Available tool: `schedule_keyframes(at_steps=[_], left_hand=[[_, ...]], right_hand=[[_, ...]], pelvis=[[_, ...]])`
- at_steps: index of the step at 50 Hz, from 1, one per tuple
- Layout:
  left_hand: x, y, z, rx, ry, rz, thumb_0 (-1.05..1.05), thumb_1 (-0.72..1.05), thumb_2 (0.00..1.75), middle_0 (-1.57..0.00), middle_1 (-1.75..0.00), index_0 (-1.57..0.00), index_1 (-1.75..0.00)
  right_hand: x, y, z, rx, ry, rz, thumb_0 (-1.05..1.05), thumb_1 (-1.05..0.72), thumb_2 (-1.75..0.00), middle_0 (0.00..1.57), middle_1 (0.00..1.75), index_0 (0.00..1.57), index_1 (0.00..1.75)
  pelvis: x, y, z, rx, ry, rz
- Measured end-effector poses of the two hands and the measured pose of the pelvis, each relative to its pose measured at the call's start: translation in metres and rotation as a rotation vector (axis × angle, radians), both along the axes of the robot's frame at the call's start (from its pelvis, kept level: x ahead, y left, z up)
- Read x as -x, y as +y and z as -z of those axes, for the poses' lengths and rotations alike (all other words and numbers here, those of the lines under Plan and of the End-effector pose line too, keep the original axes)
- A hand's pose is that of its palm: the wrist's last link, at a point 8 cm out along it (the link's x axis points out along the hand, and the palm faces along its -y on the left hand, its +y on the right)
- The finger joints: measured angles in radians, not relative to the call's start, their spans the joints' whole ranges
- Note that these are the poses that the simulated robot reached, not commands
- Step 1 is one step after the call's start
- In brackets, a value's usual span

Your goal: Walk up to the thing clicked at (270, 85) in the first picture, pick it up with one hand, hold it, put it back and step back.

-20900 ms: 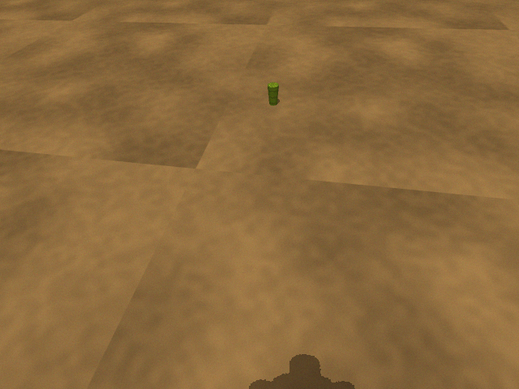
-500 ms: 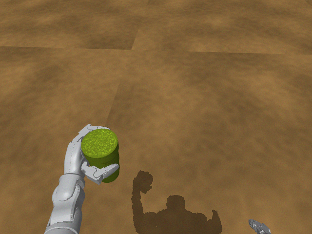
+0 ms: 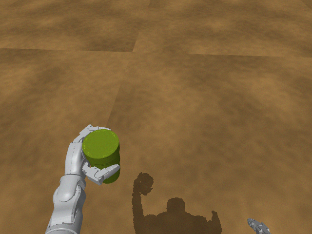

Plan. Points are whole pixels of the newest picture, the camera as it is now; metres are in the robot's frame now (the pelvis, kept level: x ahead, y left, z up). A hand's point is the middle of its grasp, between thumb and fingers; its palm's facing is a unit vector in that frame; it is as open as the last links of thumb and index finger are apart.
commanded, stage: hold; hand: left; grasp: from the side
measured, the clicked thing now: (105, 159) +0.32 +0.17 +0.02
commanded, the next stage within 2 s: crouch in 0.02 s
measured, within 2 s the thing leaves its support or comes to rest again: neither
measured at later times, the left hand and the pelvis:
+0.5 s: hand (107, 167) +0.32 +0.17 -0.03, palm faces +0.04 -1.00 +0.01, open 11.1 cm; pelvis -0.02 +0.00 -0.03, yaw +0 degrees
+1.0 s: hand (120, 193) +0.33 +0.18 -0.28, palm faces +0.04 -1.00 -0.03, open 11.1 cm; pelvis -0.06 +0.00 -0.24, yaw -1 degrees
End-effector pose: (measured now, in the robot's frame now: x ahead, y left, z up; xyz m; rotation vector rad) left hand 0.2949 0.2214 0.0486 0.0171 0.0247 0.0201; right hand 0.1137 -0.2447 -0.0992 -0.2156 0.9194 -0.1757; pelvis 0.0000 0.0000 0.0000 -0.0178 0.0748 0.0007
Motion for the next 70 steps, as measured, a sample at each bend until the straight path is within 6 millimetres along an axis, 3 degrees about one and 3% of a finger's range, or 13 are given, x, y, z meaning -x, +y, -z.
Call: schedule_keyframes(at_steps=[15, 20, 25, 30, 37, 45, 52, 61, 70], left_hand=[[0.004, -0.001, 0.012, 0.006, 0.009, -0.011, 0.00, -0.48, 1.09, -0.70, -1.02, -0.62, -1.02], [0.002, 0.001, 0.035, 0.017, 0.026, -0.024, 0.00, -0.47, 1.09, -0.70, -1.02, -0.62, -1.02], [0.001, 0.004, 0.073, 0.027, 0.041, -0.024, 0.00, -0.47, 1.09, -0.70, -1.02, -0.62, -1.02], [-0.001, 0.007, 0.122, 0.028, 0.026, -0.014, 0.00, -0.47, 1.09, -0.70, -1.02, -0.62, -1.02], [-0.010, 0.008, 0.200, 0.005, 0.007, 0.013, 0.00, -0.48, 1.10, -0.71, -1.02, -0.63, -1.01], [-0.015, 0.012, 0.281, -0.002, 0.011, -0.021, 0.00, -0.48, 1.10, -0.71, -1.02, -0.63, -1.01], [-0.013, 0.015, 0.349, -0.015, 0.040, -0.025, 0.00, -0.48, 1.10, -0.70, -1.02, -0.62, -1.01], [-0.013, 0.021, 0.423, -0.017, 0.034, -0.054, 0.00, -0.48, 1.10, -0.70, -1.02, -0.62, -1.01], [-0.020, 0.025, 0.472, -0.021, 0.041, -0.059, 0.00, -0.48, 1.10, -0.71, -1.02, -0.63, -1.01]], right_hand=[[0.005, -0.003, 0.004, -0.001, 0.011, -0.011, 0.01, -0.89, -0.90, 0.20, 0.30, 0.20, 0.30], [0.006, -0.007, 0.012, 0.007, 0.024, -0.022, 0.01, -0.88, -0.90, 0.20, 0.30, 0.20, 0.30], [0.010, -0.014, 0.031, 0.029, 0.047, -0.034, 0.01, -0.88, -0.90, 0.20, 0.30, 0.20, 0.30], [0.018, -0.022, 0.066, 0.057, 0.086, -0.049, 0.01, -0.89, -0.90, 0.20, 0.30, 0.20, 0.30], [0.027, -0.029, 0.137, 0.080, 0.146, -0.066, 0.01, -0.90, -0.90, 0.20, 0.30, 0.20, 0.30], [0.034, -0.021, 0.223, 0.052, 0.214, -0.092, 0.01, -0.91, -0.90, 0.20, 0.30, 0.20, 0.30], [0.044, -0.015, 0.283, 0.035, 0.254, -0.127, 0.01, -0.91, -0.91, 0.20, 0.30, 0.20, 0.30], [0.065, -0.019, 0.346, 0.053, 0.306, -0.149, 0.01, -0.92, -0.91, 0.20, 0.30, 0.20, 0.30], [0.090, -0.027, 0.385, 0.080, 0.368, -0.138, 0.01, -0.92, -0.91, 0.20, 0.30, 0.20, 0.30]], pelvis=[[0.006, -0.002, 0.004, -0.003, 0.013, -0.002], [0.011, -0.004, 0.013, -0.003, 0.056, -0.003], [0.017, -0.005, 0.033, 0.001, 0.129, -0.003], [0.024, -0.004, 0.069, 0.005, 0.233, -0.004], [0.033, -0.004, 0.136, 0.014, 0.370, -0.002], [0.046, -0.003, 0.205, 0.016, 0.466, 0.010], [0.060, -0.003, 0.259, 0.018, 0.503, 0.015], [0.075, -0.003, 0.323, 0.023, 0.501, 0.021], [0.082, -0.001, 0.367, 0.032, 0.478, 0.029]])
